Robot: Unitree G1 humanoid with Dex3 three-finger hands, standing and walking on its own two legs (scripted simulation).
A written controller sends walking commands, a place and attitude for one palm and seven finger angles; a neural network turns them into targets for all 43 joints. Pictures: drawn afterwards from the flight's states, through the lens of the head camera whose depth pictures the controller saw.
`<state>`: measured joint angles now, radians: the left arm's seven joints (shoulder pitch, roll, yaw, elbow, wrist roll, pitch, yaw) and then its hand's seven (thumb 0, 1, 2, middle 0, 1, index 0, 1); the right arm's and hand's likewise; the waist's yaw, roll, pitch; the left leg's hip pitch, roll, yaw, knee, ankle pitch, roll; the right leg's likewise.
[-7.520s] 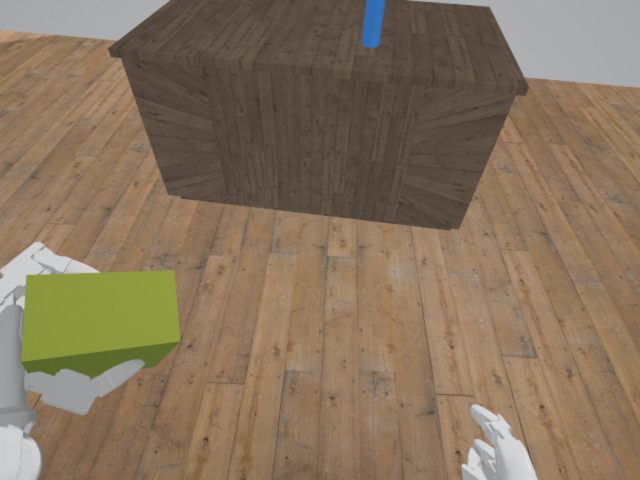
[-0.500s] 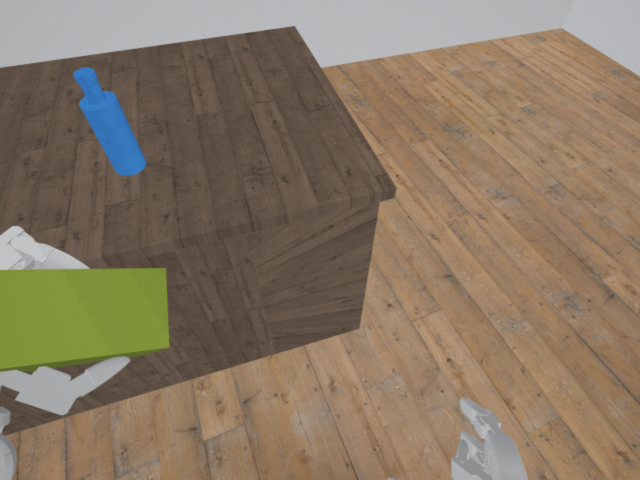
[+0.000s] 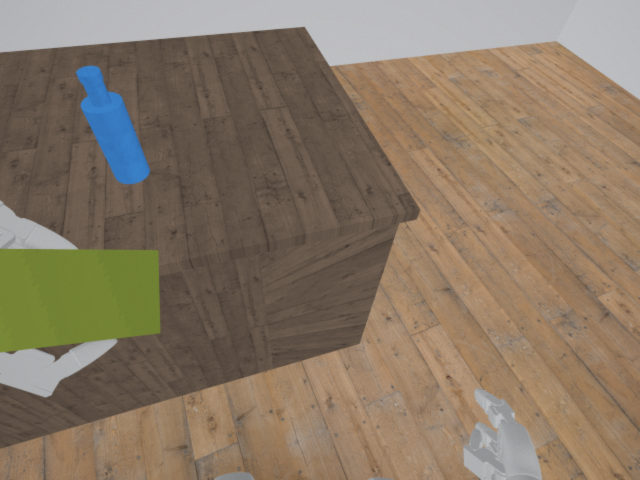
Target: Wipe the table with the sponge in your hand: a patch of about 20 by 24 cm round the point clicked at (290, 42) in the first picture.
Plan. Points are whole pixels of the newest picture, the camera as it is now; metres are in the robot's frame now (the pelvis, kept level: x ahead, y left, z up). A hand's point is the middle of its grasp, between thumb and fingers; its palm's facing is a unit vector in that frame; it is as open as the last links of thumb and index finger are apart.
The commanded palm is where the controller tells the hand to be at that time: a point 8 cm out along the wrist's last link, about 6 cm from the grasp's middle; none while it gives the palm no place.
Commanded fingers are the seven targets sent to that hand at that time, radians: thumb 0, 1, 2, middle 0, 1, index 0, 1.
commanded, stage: come to a stop and stand still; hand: left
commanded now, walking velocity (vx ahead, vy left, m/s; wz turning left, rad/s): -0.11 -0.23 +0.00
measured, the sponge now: (91, 299) +0.23 +0.22 +0.17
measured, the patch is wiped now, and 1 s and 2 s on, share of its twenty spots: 0.00 0.00 0.00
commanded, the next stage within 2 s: none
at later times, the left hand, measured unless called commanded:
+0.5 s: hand (75, 397) +0.15 +0.19 +0.17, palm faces +0.41 -0.82 -0.40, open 10.4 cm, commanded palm +0.10 +0.24 +0.19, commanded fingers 0.00 0.10 1.30 -1.20 -1.60 -1.20 -1.60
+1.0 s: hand out of the picture +0.09 +0.15 +0.16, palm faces +0.39 -0.82 -0.43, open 10.4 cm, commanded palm +0.04 +0.20 +0.19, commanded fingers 0.00 0.10 1.30 -1.20 -1.60 -1.20 -1.60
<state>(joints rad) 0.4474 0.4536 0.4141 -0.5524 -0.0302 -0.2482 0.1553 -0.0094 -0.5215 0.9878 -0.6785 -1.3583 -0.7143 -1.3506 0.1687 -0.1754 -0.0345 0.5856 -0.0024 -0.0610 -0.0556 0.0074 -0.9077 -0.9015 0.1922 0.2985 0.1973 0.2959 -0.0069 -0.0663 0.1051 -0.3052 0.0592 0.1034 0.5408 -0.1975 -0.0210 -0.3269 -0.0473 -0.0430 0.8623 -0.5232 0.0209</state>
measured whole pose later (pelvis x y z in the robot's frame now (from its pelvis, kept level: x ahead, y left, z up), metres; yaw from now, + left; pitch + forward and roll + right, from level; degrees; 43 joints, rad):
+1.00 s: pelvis -0.12 -0.08 +0.01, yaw +0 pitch -2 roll +4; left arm 0.46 0.34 0.29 -0.42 0.00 -0.17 0.15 -0.01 -0.52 0.99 -0.68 -1.36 -0.72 -1.35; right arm 0.21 -0.18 0.04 0.62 -0.01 -0.03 -0.04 0.01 -0.90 -0.90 0.20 0.30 0.20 0.30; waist 0.01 -0.03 0.05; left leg -0.26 -0.01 0.02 0.65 -0.43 0.01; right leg -0.30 0.08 -0.10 0.29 0.01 -0.13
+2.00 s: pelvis -0.23 -0.17 +0.00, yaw +5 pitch -3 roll +1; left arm 0.37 0.32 0.31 -0.33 0.00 -0.20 0.14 -0.01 -0.52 0.99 -0.68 -1.36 -0.72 -1.35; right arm 0.24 -0.22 -0.01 0.71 0.01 -0.06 -0.05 0.01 -0.90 -0.90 0.20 0.30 0.20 0.30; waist 0.02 0.06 0.04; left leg -0.32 0.03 0.02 0.88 -0.43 -0.01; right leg -0.25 0.02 -0.14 0.56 -0.27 -0.09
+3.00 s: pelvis -0.25 -0.12 +0.01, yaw +2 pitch +0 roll -1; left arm 0.26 0.47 0.39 -0.37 0.02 -0.23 0.09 -0.01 -0.52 0.99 -0.69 -1.36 -0.73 -1.34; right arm 0.23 -0.19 0.01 0.62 -0.01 -0.11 -0.05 0.01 -0.90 -0.90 0.20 0.30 0.20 0.30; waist 0.06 -0.02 0.08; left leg -0.26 0.02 0.07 0.53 -0.27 0.02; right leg -0.29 0.00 -0.08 0.47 -0.18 -0.02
